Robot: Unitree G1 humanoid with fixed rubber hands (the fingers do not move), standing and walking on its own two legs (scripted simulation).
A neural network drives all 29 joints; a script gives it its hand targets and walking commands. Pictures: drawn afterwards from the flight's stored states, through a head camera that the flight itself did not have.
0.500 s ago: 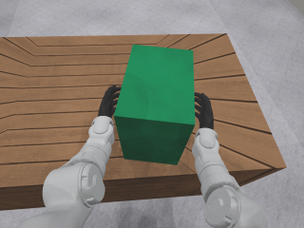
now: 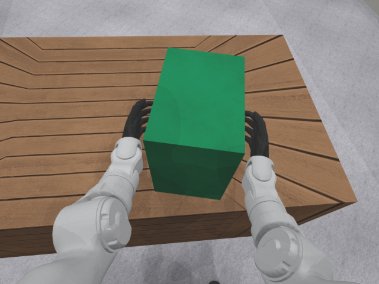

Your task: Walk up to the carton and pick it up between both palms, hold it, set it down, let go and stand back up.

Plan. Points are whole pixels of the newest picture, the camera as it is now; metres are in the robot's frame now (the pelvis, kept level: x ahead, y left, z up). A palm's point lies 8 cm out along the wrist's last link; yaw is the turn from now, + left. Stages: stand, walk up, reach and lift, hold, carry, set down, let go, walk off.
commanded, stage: set down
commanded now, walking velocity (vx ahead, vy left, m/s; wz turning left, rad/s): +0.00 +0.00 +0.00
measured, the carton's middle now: (196, 129) +0.49 -0.04 -0.04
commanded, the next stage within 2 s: none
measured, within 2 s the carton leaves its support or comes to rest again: neither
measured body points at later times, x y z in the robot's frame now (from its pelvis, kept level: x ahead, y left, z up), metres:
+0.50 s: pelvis -0.01 +0.00 +0.00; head +0.13 +0.03 +0.42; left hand +0.47 +0.11 +0.00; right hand +0.41 -0.16 +0.00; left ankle +0.00 +0.09 -0.73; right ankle -0.01 -0.12 -0.73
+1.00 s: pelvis -0.01 +0.00 +0.00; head +0.14 +0.04 +0.42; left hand +0.47 +0.11 -0.01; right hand +0.41 -0.16 +0.00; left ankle +0.00 +0.09 -0.73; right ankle -0.01 -0.12 -0.73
